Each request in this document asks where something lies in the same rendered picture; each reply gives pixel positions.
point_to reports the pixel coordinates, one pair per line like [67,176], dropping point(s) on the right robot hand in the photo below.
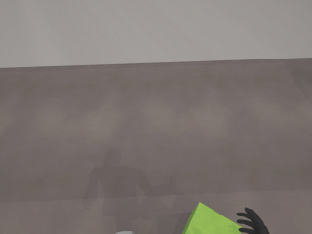
[255,223]

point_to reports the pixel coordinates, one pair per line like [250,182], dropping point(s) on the carton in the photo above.
[204,220]

